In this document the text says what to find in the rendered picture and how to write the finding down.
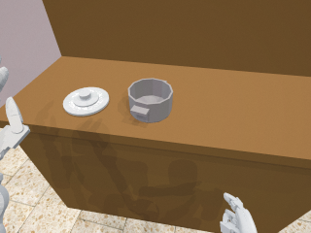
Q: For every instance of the pot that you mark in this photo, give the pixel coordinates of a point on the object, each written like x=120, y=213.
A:
x=150, y=100

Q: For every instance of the knob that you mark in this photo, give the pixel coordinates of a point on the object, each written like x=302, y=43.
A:
x=84, y=94

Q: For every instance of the left robot hand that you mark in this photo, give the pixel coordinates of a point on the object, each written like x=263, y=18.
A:
x=11, y=135

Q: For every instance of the robot left forearm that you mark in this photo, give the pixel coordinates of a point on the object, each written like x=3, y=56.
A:
x=4, y=202

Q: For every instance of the table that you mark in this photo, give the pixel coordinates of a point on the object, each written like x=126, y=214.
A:
x=240, y=121

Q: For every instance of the lid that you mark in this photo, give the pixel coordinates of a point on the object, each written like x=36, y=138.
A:
x=76, y=106

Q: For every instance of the right robot hand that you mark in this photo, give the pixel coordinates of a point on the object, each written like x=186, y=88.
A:
x=239, y=222

